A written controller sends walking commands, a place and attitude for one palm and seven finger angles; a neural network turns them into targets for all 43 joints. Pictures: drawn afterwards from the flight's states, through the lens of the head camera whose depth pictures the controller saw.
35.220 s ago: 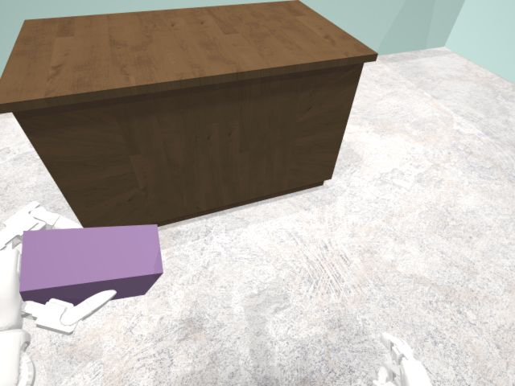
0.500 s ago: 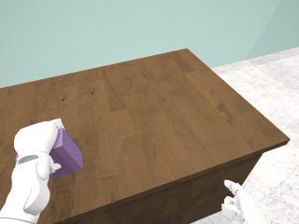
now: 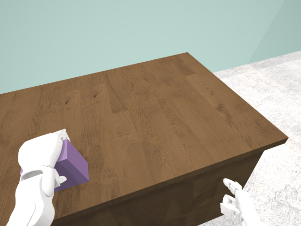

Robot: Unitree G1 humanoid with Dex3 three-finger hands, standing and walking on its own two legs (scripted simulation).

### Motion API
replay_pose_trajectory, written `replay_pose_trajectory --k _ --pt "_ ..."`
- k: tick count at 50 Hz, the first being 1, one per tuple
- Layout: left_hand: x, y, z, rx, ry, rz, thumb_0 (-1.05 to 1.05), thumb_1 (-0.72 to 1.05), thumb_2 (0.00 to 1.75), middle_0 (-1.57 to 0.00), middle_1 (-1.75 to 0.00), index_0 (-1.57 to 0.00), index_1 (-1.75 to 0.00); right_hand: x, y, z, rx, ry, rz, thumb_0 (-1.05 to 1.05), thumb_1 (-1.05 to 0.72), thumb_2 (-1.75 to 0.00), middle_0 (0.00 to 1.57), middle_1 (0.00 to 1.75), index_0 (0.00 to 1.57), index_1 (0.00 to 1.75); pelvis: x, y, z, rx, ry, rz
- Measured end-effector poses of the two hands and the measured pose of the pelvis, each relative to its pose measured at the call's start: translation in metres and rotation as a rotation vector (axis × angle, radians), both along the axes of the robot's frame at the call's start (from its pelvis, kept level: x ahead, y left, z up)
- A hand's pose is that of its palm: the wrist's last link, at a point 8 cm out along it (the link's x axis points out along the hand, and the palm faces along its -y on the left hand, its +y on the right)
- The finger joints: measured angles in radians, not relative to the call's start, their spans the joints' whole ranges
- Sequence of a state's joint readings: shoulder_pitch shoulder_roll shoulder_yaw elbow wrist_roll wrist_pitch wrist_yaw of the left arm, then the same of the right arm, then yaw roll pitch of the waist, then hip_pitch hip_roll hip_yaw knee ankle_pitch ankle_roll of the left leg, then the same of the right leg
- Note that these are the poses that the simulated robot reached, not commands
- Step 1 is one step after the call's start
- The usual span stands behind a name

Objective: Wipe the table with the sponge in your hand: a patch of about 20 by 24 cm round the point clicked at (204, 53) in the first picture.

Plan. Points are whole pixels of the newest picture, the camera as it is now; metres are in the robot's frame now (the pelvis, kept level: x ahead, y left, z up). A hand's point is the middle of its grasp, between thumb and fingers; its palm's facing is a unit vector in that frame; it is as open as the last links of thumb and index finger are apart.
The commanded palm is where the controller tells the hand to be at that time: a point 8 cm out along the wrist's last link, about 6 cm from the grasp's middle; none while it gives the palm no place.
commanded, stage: lift the sponge slowly off the table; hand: left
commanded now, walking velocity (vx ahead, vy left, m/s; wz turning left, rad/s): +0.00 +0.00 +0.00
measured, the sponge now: (63, 171) +0.23 +0.28 +0.05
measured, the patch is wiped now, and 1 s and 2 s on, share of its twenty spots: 0.95 0.95 0.95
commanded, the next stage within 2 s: none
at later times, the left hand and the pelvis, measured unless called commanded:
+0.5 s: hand (52, 167) +0.21 +0.27 +0.11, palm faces +0.09 -0.10 -0.99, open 9.8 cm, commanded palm +0.18 +0.26 +0.16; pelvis -0.01 -0.01 +0.00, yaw +0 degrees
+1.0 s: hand (50, 159) +0.22 +0.27 +0.13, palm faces +0.11 -0.10 -0.99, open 9.8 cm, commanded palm +0.18 +0.27 +0.20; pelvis -0.02 -0.01 +0.00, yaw +1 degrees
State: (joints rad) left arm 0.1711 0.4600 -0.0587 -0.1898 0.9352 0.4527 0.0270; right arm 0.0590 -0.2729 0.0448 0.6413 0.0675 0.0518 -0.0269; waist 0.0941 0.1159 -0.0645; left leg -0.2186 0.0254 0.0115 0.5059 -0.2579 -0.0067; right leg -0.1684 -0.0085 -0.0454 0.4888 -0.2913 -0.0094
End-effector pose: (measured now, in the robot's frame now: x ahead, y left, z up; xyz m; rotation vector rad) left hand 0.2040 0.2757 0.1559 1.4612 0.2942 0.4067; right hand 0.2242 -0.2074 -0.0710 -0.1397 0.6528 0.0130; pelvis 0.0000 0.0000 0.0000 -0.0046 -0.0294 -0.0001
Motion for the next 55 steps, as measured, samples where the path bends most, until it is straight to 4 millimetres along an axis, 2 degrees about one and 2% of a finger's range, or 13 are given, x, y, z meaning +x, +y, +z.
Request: replay_pose_trajectory --k 9,28,39,55 --pt "-0.017 -0.004 0.000 -0.024 -0.023 0.015 0.01 -0.47 1.07 -0.71 -1.39 -0.73 -1.38 0.001 -0.003 0.003 -0.015 -0.008 0.012 0.02 -0.90 -0.90 0.20 0.30 0.20 0.30 -0.004 -0.003 -0.001 0.000 -0.016 0.002" --pt "-0.021 -0.007 0.006 -0.041 -0.006 -0.007 0.01 -0.47 1.07 -0.72 -1.38 -0.74 -1.38 -0.002 0.000 0.007 -0.031 -0.041 0.028 0.02 -0.90 -0.90 0.20 0.30 0.19 0.29 -0.012 -0.007 0.001 -0.001 -0.042 0.007" --pt "-0.016 -0.006 0.010 -0.044 0.003 -0.017 0.00 -0.48 1.07 -0.73 -1.37 -0.75 -1.37 -0.003 0.001 0.009 -0.047 -0.047 0.036 0.02 -0.90 -0.90 0.20 0.30 0.19 0.29 -0.018 -0.009 0.002 0.000 -0.052 0.012" --pt "-0.014 -0.004 0.033 -0.045 -0.042 -0.011 0.00 -0.48 1.07 -0.74 -1.37 -0.76 -1.36 -0.004 0.001 0.010 -0.039 -0.054 0.039 0.02 -0.90 -0.90 0.20 0.30 0.19 0.29 -0.022 -0.010 0.003 0.001 -0.057 0.010"
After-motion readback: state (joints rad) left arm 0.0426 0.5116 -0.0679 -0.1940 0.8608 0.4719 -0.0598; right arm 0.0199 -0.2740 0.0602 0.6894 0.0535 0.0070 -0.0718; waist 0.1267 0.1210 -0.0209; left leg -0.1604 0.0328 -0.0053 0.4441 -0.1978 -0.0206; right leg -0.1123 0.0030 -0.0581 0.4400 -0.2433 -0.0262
